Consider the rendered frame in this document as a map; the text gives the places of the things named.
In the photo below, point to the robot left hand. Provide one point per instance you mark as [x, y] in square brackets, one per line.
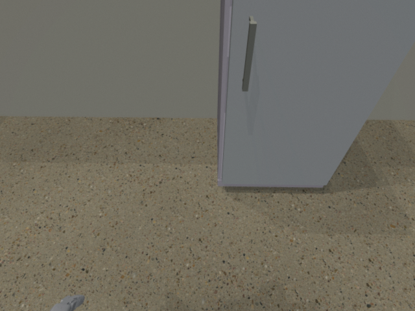
[68, 303]

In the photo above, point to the handle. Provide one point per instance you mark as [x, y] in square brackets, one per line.
[249, 53]

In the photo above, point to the fridge door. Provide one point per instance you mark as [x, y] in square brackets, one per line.
[318, 69]

